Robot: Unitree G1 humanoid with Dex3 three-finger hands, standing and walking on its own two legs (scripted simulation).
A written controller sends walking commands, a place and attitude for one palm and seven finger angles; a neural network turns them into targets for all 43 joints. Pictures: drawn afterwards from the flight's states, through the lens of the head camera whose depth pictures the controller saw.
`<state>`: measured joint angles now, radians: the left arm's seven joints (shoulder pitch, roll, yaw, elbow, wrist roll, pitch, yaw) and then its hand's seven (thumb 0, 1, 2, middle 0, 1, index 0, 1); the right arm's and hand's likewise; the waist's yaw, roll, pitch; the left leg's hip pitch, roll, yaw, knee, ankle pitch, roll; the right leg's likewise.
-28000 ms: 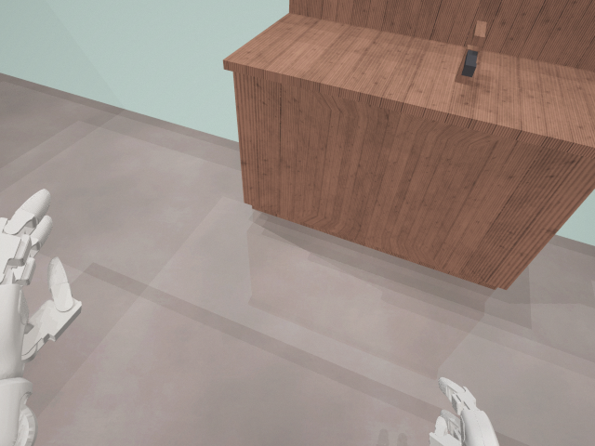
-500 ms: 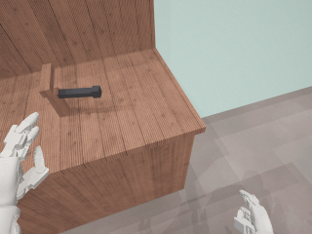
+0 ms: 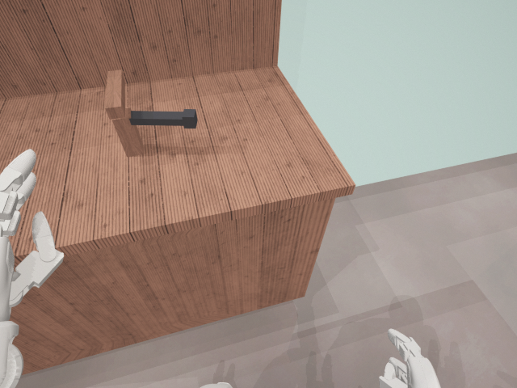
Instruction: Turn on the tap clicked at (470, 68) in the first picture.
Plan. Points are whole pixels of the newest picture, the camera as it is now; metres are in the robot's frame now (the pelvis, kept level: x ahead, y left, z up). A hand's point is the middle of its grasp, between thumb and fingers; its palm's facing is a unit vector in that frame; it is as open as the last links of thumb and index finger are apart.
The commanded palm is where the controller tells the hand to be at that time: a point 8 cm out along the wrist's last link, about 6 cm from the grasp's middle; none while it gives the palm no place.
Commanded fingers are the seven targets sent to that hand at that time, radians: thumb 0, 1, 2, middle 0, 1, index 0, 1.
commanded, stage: step back with the hand held close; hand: left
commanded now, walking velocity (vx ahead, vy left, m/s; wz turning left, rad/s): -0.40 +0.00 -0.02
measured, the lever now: (190, 118) +0.59 +0.18 +0.09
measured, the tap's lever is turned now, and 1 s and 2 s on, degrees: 74 74 74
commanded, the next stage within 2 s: stop stepping back and stand still in 0.40 s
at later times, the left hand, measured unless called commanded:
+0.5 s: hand (20, 340) +0.13 +0.22 +0.18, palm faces +0.30 -0.86 -0.42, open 7.4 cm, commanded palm +0.08 +0.27 +0.19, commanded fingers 0.00 0.90 0.90 -0.20 -0.30 -0.20 -0.30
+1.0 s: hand out of the picture +0.01 +0.22 +0.18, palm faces +0.37 -0.84 -0.40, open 7.4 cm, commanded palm -0.04 +0.26 +0.19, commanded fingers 0.00 0.90 0.90 -0.20 -0.30 -0.20 -0.30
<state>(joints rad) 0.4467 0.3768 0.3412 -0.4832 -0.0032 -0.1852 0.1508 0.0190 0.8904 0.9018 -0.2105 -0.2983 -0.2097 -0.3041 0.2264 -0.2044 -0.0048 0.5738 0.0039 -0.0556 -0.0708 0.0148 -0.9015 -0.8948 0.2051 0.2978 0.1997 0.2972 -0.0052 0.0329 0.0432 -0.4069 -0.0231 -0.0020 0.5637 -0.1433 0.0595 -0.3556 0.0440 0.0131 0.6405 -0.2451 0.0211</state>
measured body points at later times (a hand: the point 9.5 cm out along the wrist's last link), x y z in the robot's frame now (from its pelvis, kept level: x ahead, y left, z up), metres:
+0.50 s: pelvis -0.10 +0.00 +0.01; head -0.06 +0.01 +0.46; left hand +0.11 +0.27 +0.20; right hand +0.09 -0.23 -0.06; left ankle -0.01 +0.10 -0.73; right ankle -0.10 -0.12 -0.70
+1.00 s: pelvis -0.21 -0.01 +0.01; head -0.24 -0.02 +0.46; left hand -0.01 +0.26 +0.20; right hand -0.11 -0.28 -0.08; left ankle -0.20 +0.11 -0.73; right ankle -0.18 -0.11 -0.69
